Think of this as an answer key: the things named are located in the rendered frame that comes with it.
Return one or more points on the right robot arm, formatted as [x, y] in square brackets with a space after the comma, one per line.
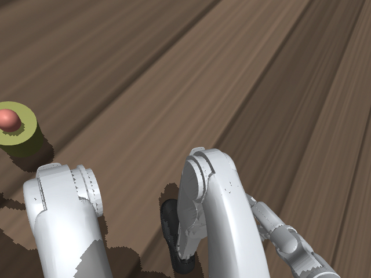
[299, 255]

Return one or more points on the bottle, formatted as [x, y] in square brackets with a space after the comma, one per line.
[20, 134]

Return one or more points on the right robot foot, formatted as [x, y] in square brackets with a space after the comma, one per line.
[170, 227]

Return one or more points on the right robot hand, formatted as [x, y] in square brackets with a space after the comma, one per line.
[268, 220]

